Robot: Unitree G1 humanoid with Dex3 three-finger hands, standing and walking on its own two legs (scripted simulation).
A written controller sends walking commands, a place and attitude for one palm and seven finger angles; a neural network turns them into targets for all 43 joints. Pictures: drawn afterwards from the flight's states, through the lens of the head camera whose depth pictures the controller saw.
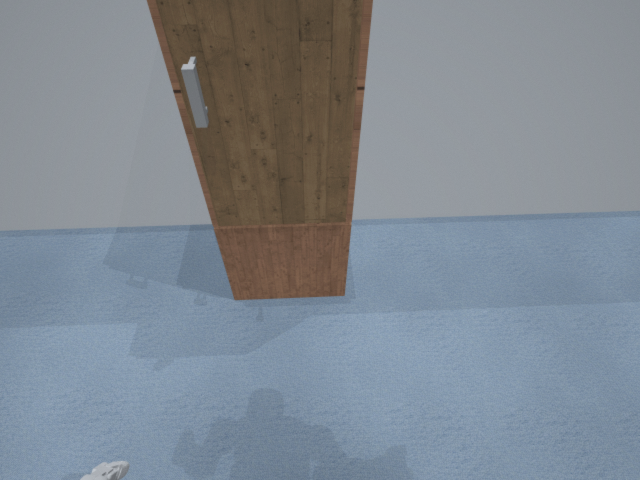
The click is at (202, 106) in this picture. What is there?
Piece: cupboard door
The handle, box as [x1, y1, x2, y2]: [181, 57, 208, 127]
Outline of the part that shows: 190,57 188,63 183,64 181,71 196,127 206,127 208,122 206,115 207,107 204,106 195,68 195,57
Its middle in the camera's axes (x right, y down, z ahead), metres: -0.25 -0.30 +0.79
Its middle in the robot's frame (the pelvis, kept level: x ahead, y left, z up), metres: +0.79 +0.29 +0.08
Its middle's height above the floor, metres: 0.85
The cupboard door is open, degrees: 0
